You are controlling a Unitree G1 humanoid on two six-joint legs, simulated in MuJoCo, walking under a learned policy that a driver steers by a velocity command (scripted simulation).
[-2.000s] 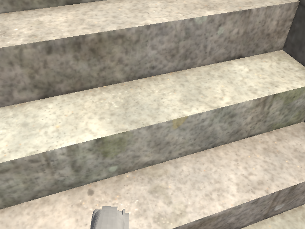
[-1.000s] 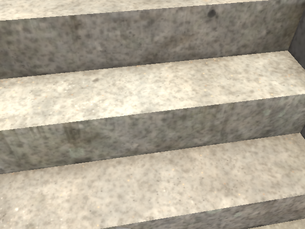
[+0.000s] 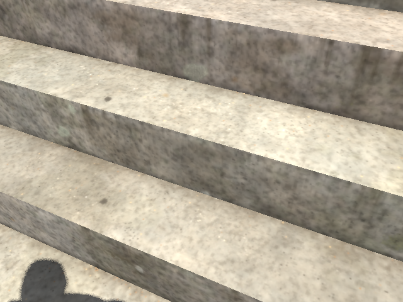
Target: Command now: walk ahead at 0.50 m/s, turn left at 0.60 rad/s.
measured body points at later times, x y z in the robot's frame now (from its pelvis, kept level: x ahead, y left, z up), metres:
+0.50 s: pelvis +0.28 +0.10 +0.13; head +0.28 +0.07 +0.58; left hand +0.19 +0.31 -0.02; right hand +0.47 -0.08 +0.00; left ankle +0.35 +0.19 -0.51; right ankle +0.15 -0.09 -0.35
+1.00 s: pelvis +0.47 +0.08 +0.29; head +0.47 +0.08 +0.74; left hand +0.70 +0.25 +0.19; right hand +0.42 -0.12 +0.12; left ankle +0.37 +0.20 -0.46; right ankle +0.49 -0.01 -0.30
